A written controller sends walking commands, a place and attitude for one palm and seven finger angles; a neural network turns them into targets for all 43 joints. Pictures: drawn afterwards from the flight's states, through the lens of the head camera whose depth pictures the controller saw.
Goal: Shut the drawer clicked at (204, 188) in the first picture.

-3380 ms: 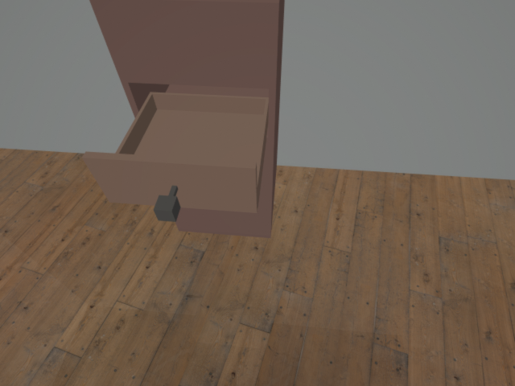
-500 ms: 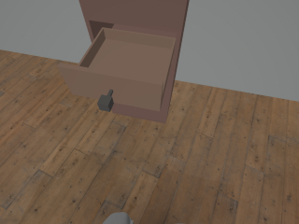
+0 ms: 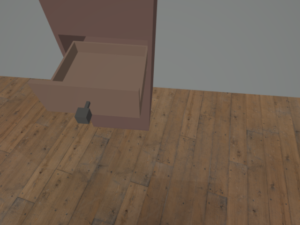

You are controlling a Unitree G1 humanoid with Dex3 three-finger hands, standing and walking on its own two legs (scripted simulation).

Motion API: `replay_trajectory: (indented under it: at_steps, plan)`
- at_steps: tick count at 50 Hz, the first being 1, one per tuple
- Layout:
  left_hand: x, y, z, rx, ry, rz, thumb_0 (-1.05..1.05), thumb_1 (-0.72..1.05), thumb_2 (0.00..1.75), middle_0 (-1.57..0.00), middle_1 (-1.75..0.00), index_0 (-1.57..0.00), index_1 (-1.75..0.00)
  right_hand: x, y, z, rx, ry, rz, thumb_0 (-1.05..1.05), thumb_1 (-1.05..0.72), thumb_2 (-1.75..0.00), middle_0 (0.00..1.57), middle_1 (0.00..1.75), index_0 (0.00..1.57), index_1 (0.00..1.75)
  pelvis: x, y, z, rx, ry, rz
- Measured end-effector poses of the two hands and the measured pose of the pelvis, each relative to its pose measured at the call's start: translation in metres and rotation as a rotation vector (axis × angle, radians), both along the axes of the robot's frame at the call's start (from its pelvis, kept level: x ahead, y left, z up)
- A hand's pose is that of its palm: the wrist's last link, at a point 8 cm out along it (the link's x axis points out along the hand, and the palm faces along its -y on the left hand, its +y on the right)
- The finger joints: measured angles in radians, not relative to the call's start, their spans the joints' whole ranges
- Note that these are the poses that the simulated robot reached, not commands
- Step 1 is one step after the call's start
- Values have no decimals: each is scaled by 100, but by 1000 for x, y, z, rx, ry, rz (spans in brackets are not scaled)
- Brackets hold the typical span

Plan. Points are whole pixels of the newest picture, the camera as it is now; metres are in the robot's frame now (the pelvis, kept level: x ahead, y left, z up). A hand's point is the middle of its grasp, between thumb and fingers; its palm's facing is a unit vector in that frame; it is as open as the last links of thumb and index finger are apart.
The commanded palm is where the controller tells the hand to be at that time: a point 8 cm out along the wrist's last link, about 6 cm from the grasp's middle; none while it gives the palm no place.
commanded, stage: take the last steps up to it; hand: left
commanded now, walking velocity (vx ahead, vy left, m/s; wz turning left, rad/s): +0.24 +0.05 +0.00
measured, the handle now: (85, 111) +0.48 +0.27 -0.07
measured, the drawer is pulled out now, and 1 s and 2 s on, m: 0.30 0.30 0.30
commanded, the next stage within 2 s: come to a stop and stand still in 0.36 s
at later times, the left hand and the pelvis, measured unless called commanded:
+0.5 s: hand out of the picture +0.11 +0.17 -0.18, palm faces +0.04 -0.98 -0.20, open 7.4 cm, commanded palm none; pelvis +0.12 -0.02 +0.00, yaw +0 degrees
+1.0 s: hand (98, 189) +0.24 +0.19 -0.18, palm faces +0.05 -0.97 -0.25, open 7.4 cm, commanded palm none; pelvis +0.17 -0.02 +0.00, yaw +1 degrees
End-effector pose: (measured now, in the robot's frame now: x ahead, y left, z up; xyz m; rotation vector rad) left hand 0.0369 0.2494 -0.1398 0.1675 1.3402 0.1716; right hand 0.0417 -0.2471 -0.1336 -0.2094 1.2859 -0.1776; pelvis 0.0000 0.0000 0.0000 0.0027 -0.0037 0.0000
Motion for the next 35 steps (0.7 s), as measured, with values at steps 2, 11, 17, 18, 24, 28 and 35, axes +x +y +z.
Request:
replay_trajectory:
  at_steps: [2, 11, 17, 18, 24, 28, 35]
  plan:
    - [11, -6, 4, -8, -1, -8, 1, 90, 90, -20, -30, -20, -30, -12, 0, 3, 10, 41, -11, 0, -91, -90, 20, 30, 20, 29, 8, -4, 4, 5, 5, 3]
    - [67, -41, 6, -14, -107, -1, 1, 90, 90, -20, -30, -20, -30, -36, -10, -11, 71, 264, -53, 0, -91, -90, 20, 30, 20, 29, 49, -27, 0, 2, -4, 46]
    - [55, -40, 7, -18, -3, 46, 0, 92, 90, -21, -30, -21, -30, 39, -5, 0, 73, 153, -42, 1, -91, -90, 20, 30, 19, 29, 79, -25, 10, 14, 1, 32]
    - [53, -38, 5, -23, 22, 52, 0, 92, 90, -21, -30, -21, -30, 54, -2, 1, 72, 119, -34, 1, -91, -90, 20, 30, 19, 29, 85, -23, 9, 14, -1, 26]
    - [62, -30, -8, -24, 125, 42, 1, 91, 90, -20, -30, -20, -30, 118, 6, -7, 51, -31, -20, 0, -92, -90, 20, 30, 20, 29, 115, -15, -3, 17, -5, -10]
    - [103, -37, 0, -15, 47, 46, 1, 91, 90, -20, -30, -20, -30, 130, 1, -11, 57, 17, 8, 0, -94, -90, 20, 30, 20, 30, 131, -21, 1, 26, -2, 15]
    - [163, -50, 10, 19, -28, 10, 1, 92, 90, -20, -30, -20, -30, 152, -13, -14, 85, 84, -23, 0, -93, -90, 20, 30, 20, 30, 164, -38, 5, 27, 4, 24]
